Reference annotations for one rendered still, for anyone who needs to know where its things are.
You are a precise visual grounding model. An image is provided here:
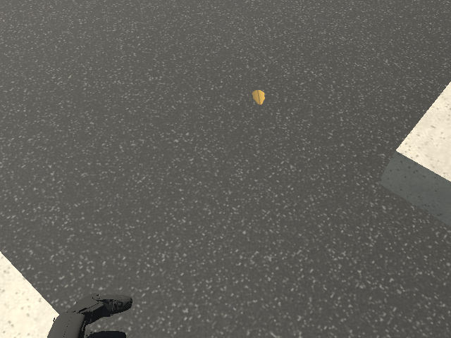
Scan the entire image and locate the robot left hand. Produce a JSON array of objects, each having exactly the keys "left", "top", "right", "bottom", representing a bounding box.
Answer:
[{"left": 47, "top": 293, "right": 132, "bottom": 338}]

